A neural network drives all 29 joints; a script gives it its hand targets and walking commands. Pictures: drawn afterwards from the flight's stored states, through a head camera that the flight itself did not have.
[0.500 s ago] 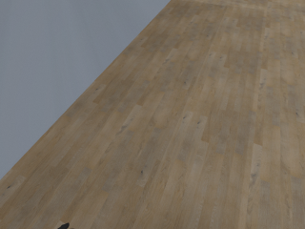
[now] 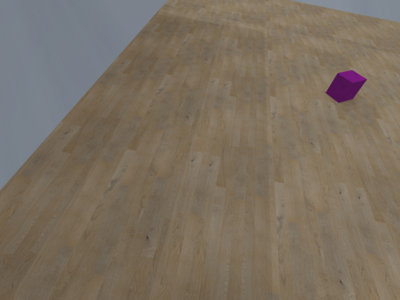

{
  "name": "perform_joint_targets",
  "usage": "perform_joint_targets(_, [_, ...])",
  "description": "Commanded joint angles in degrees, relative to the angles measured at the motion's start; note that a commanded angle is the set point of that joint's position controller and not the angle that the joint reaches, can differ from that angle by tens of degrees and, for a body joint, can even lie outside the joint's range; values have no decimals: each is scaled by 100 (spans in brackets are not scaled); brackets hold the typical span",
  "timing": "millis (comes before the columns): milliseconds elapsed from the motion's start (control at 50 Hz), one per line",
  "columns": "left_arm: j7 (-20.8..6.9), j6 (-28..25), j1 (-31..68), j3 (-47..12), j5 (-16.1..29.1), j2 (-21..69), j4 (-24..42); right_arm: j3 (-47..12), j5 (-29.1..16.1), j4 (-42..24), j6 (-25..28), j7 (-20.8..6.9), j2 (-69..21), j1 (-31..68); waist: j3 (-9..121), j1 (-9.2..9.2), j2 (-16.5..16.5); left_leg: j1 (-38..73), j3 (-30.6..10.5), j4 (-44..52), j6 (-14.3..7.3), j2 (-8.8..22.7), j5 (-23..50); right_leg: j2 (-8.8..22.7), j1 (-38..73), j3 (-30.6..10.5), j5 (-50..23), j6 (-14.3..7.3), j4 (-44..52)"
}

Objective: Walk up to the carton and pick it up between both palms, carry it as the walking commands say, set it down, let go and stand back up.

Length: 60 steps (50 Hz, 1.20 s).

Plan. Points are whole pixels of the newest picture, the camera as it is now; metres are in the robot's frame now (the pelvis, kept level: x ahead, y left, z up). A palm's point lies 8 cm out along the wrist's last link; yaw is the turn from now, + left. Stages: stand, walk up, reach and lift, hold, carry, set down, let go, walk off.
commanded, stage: walk up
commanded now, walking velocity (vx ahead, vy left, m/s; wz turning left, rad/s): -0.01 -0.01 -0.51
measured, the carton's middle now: (345, 86) +2.07 -1.57 -0.67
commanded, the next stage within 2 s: none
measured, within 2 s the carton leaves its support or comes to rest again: neither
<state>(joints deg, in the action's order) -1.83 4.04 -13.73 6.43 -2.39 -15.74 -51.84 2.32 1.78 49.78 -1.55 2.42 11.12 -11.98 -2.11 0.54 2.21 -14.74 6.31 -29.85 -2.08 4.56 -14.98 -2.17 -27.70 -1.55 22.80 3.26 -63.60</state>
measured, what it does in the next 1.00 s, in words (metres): walks ahead, turning right: right foot, then left foot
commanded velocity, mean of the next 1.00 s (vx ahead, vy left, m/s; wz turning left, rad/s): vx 0.44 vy -0.01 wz -0.46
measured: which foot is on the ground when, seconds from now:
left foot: down 0.00-0.38, up 0.40-0.78, down 0.80-1.00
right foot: up 0.00-0.36, down 0.38-0.82, up 0.84-1.00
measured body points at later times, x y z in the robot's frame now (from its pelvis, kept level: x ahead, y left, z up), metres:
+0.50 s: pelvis +0.05 -0.09 +0.00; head +0.06 -0.10 +0.45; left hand +0.22 +0.12 -0.13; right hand -0.02 -0.36 -0.15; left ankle +0.04 +0.05 -0.67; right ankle -0.02 -0.19 -0.74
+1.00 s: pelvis +0.31 -0.13 +0.00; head +0.34 -0.12 +0.45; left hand +0.46 +0.08 -0.16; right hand +0.26 -0.38 -0.13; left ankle +0.39 -0.08 -0.74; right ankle +0.19 -0.24 -0.64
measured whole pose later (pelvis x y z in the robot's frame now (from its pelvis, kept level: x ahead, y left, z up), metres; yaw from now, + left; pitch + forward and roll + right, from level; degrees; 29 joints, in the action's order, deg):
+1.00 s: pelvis +0.31 -0.13 +0.00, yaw -28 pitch -1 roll -1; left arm -1.0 -2.3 -16.0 4.2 -2.5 -13.4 -55.7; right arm 2.0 1.8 54.9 4.5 -0.6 10.5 -13.7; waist -3.4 1.1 1.8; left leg -15.6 10.6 -28.3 -3.1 3.5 -11.8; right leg 3.5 -26.1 0.1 16.6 -0.8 -69.2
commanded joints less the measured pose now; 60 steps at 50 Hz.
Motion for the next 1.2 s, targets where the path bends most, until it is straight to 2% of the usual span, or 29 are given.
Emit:
perform_joint_targets(0, [-117,1,373,16,86,-329,474,255,-8,-202,153,65,978,-181,43,-230,-1120,521,-877,1315,-319,1292,612,110,-703,110,-104,27,-213])
perform_joint_targets(80, [-128,60,801,-35,136,-324,635,322,8,-134,135,34,1123,-376,76,-390,-1258,559,-950,1494,-428,1512,-536,361,-580,216,44,50,494])
perform_joint_targets(120, [-117,41,906,-82,170,-280,698,343,14,-121,177,12,1181,-540,118,-408,-1247,651,-857,1397,-477,1639,49,440,-538,304,179,35,867])
perform_joint_targets(160, [-137,-29,1143,-149,140,-213,913,394,-56,-84,286,-36,1296,-717,175,-504,-1130,636,-843,1516,-505,1882,-353,535,-323,356,349,-63,1357])
perform_joint_targets(180, [-288,-19,1398,-193,23,-255,900,506,20,143,295,-51,1509,-842,227,-500,-1289,868,-1547,2021,-542,2384,-2517,710,-751,367,358,-29,1317])
perform_joint_targets(200, [-392,-31,1734,-224,9,-203,1064,465,-30,97,299,-115,1494,-572,-22,-465,-1357,596,-1702,2314,-458,2573,-2865,941,-837,264,-123,29,1337])
perform_joint_targets(240, [-467,-161,1549,-281,14,-150,1036,472,-14,167,385,-133,1401,-719,-24,-392,-1185,587,-990,2309,-208,2353,-1988,918,-324,301,-100,-60,2169])
perform_joint_targets(280, [-418,-294,1207,-315,49,-105,833,477,62,277,415,-185,1430,-732,101,-355,-929,405,-241,2136,-124,1993,-1521,557,645,918,440,-152,2960])
perform_joint_targets(320, [-291,-401,329,-282,58,-151,500,477,7,303,393,-267,1450,-545,265,17,-645,-332,330,1405,-27,1583,-1820,226,2053,1419,-60,-283,3874])
perform_joint_targets(340, [-217,-450,-554,-164,37,-443,214,449,-26,182,399,-310,1272,-281,570,459,19,-1123,663,243,154,1095,-1716,259,3332,1137,-167,-491,4306])
perform_joint_targets(360, [-122,-514,-1488,29,61,-918,-36,305,-8,-48,407,-389,856,47,956,995,1517,-2492,841,-1952,168,468,-1800,1365,4614,-535,597,-808,4799])
perform_joint_targets(380, [-2,-580,-1486,125,63,-1307,74,165,74,-226,423,-451,526,267,1108,978,1775,-3398,334,-3177,216,424,-1595,2453,4770,-2046,1152,-1065,5076])
perform_joint_targets(400, [96,-582,-1217,87,57,-1468,245,211,42,-347,437,-465,640,513,703,877,1271,-4199,-29,-3705,307,413,-1300,2853,4312,-2863,1929,-1460,5628])
perform_joint_targets(420, [123,-612,-1132,8,118,-1179,184,251,37,-373,453,-532,813,872,320,843,506,-4197,-327,-3771,380,779,-747,2718,3759,-2429,1508,-1416,5682])
perform_joint_targets(480, [157,-791,-438,-70,196,-803,228,289,15,-160,479,-628,875,440,170,188,39,-3313,-410,-3180,598,733,206,1888,3120,-1147,-602,-1270,5453])
perform_joint_targets(520, [152,-879,-617,-144,206,-661,92,278,51,-156,379,-654,754,263,-42,94,371,-3080,-368,-2996,638,585,563,1690,2839,-901,-1221,-1191,5546])
perform_joint_targets(600, [176,-926,-760,-171,197,-553,-80,152,-32,-437,351,-645,547,976,-697,128,351,-2508,-147,-1702,792,399,926,1489,1992,-700,-1344,-1279,5764])
perform_joint_targets(700, [185,-950,-1098,-100,70,-575,-321,186,-84,-527,415,-552,573,1158,-596,174,573,-1410,8,-499,476,81,1115,1547,2266,-754,-2951,-1052,5275])
perform_joint_targets(720, [197,-954,-996,-89,48,-593,-287,199,-123,-480,450,-489,578,866,-323,46,778,-853,-50,-290,389,15,1078,1483,2259,-633,-3531,-902,4876])
perform_joint_targets(760, [203,-938,-943,-65,61,-665,-235,273,-108,-132,535,-352,859,-283,454,-430,275,941,95,-7,179,-247,790,1172,1907,-323,-4299,-716,3291])
perform_joint_targets(780, [193,-933,-973,-92,80,-572,-104,369,-73,47,601,-283,1192,-1171,1143,-803,-351,2362,-514,168,1,413,540,796,1048,-55,-3411,-531,1716])
perform_joint_targets(800, [187,-932,-1281,-215,84,-30,45,465,6,190,624,-249,1674,-2029,1871,-810,-1898,3500,-2616,611,-374,2147,-185,189,-239,87,572,-364,-154])
perform_joint_targets(820, [217,-878,-1491,-159,94,-63,-72,524,14,404,552,-211,1814,-1963,2016,-708,-2176,3202,-3891,1526,-826,2549,-1495,206,-769,-311,635,-420,-1296])
perform_joint_targets(840, [172,-845,-918,-145,99,-216,5,417,-32,280,521,-223,1434,-1409,1363,-579,-1447,2242,-3511,1787,-677,2221,-2349,558,-858,-391,226,-486,-1489])
perform_joint_targets(880, [101,-832,-497,-265,34,100,-84,202,26,189,597,-211,883,-646,253,-272,-751,915,-2272,1890,-434,1800,-1153,830,-755,-313,-399,-471,-1128])
perform_joint_targets(920, [67,-702,-692,-254,-29,242,-199,143,12,323,675,-253,695,-421,-127,-38,-772,237,-1584,1987,-279,1545,-497,939,-516,-210,-678,-450,-740])
perform_joint_targets(980, [-8,-541,-622,-201,-44,265,-130,105,-39,499,799,-315,634,-849,-76,-12,-717,386,-1190,1943,-265,1451,607,869,-625,-133,-1191,-331,-389])
perform_joint_targets(1120, [-275,-358,710,-282,-29,321,435,154,-87,786,775,-208,779,-1481,-459,-167,-728,899,-524,1845,-154,1453,2017,822,-1399,-6,-2297,-277,663])
perform_joint_targets(1180, [-327,-416,1323,-354,65,286,538,121,-113,811,778,-203,722,-1640,-673,-315,-915,771,28,2058,-94,1360,1655,808,-817,384,-2511,-320,1842])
